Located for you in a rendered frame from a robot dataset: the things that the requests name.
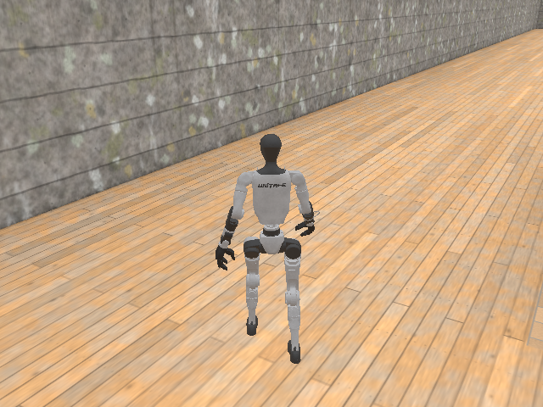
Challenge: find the robot left upper arm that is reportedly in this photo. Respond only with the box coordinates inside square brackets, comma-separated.
[231, 171, 254, 220]

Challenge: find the robot left hand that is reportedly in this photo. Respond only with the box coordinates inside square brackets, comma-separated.
[216, 245, 235, 270]

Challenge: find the robot right hand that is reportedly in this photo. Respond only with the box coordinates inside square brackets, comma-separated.
[295, 222, 315, 237]

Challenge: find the right robot thigh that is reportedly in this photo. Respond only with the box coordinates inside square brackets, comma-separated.
[283, 237, 301, 306]

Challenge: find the left robot foot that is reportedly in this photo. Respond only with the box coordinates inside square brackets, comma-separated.
[246, 316, 258, 336]

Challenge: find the robot right upper arm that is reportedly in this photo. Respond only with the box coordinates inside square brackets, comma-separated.
[288, 170, 311, 215]

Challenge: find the robot left forearm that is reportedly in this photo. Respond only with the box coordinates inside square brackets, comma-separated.
[218, 206, 238, 248]

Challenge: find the robot right forearm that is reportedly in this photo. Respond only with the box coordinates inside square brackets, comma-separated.
[302, 201, 315, 226]

